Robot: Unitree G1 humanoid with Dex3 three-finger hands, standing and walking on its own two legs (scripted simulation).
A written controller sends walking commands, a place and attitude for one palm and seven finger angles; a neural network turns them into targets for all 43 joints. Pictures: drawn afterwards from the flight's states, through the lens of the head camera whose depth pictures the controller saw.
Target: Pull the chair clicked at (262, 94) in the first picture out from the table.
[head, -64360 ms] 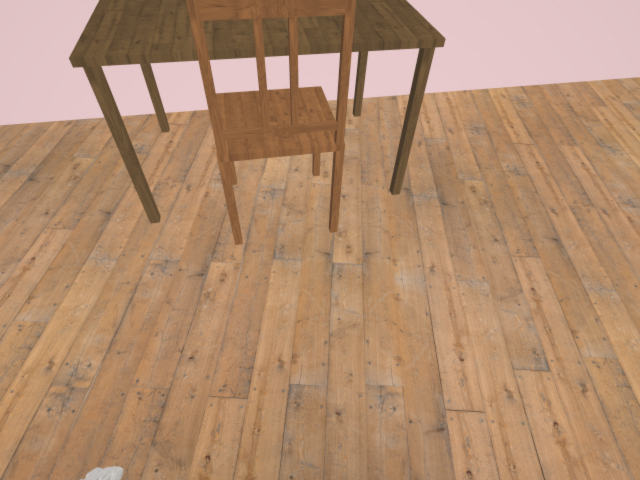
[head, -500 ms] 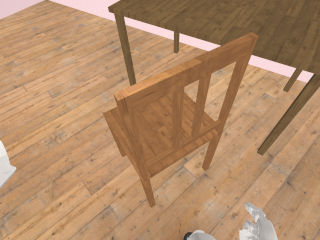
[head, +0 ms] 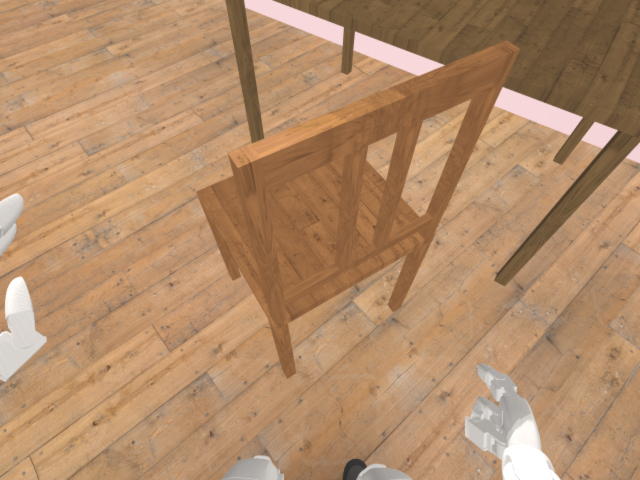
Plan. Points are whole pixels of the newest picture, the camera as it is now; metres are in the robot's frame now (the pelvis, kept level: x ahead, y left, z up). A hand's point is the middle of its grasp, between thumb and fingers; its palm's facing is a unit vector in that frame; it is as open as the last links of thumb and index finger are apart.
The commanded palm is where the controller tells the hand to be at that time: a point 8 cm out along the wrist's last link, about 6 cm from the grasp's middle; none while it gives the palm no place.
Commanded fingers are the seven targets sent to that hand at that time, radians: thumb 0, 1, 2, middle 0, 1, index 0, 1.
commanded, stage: step back with the hand held close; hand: left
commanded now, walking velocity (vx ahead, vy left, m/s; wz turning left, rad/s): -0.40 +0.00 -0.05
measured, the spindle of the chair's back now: (348, 216) +0.51 -0.02 -0.06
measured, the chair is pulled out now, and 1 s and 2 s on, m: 0.42 0.42 0.42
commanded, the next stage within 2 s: stop stepping back and stand still in 0.32 s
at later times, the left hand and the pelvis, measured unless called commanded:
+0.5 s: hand out of the picture +0.10 +0.23 +0.16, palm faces +0.26 -0.79 -0.56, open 7.4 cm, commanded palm +0.03 +0.29 +0.18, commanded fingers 0.00 0.90 0.90 -0.20 -0.30 -0.20 -0.30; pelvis -0.12 +0.00 +0.00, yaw -2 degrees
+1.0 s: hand out of the picture +0.05 +0.25 +0.16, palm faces +0.40 -0.76 -0.51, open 7.4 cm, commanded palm -0.01 +0.29 +0.18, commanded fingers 0.00 0.90 0.90 -0.20 -0.30 -0.20 -0.30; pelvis -0.15 -0.01 +0.00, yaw -1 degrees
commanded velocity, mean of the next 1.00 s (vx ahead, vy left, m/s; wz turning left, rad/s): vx -0.08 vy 0.01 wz -0.02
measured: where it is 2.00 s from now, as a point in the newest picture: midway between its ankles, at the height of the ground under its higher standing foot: outside the picture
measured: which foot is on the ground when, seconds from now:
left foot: down 0.00-0.30, up 0.32-0.50, down 0.52-1.00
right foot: down 0.00-0.08, up 0.10-0.28, down 0.30-1.00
